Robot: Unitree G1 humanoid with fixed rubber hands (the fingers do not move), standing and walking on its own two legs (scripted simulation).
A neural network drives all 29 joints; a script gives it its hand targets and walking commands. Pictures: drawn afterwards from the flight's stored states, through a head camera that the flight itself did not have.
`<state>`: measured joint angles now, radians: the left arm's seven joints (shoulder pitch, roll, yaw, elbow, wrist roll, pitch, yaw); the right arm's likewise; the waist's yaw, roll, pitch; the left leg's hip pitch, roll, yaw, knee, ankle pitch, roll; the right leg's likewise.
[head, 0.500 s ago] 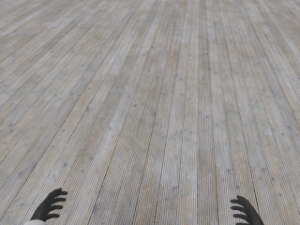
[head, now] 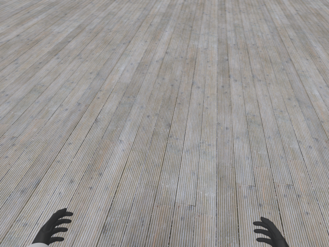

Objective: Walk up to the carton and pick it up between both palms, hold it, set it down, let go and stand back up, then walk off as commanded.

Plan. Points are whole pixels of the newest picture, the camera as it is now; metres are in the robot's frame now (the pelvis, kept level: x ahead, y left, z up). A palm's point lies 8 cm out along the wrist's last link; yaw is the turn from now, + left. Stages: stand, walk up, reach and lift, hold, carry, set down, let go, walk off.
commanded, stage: stand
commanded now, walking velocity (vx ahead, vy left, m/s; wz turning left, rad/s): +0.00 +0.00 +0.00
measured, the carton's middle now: out of the picture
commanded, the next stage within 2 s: walk up in 1.54 s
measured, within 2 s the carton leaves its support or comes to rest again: neither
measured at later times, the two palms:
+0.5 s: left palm (44, 243) +0.15 +0.28 -0.06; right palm out of the picture +0.14 -0.29 -0.09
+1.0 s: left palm (43, 245) +0.15 +0.28 -0.06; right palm out of the picture +0.14 -0.29 -0.09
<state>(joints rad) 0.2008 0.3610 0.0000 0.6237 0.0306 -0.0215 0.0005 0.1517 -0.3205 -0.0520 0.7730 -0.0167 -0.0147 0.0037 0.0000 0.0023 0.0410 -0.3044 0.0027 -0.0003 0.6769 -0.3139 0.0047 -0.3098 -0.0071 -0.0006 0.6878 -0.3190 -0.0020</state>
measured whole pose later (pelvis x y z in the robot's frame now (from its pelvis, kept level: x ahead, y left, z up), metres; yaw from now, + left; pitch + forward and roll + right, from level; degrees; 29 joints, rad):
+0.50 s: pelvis +0.00 +0.00 +0.00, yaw +0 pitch -3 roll +1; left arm 0.20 0.36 0.00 0.64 0.03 -0.02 0.00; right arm 0.15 -0.32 -0.05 0.79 -0.02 -0.01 0.00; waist 0.00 0.00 0.05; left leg -0.30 0.00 0.00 0.66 -0.31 0.00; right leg -0.31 -0.01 0.00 0.68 -0.32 -0.01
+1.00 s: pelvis +0.00 +0.00 +0.00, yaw +0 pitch -3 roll +1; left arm 0.20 0.36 0.00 0.65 0.03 -0.02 0.00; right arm 0.14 -0.32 -0.05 0.81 -0.01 -0.01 0.01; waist 0.00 0.00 0.04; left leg -0.30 0.00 0.00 0.65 -0.30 0.00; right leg -0.31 -0.01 0.00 0.67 -0.31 -0.01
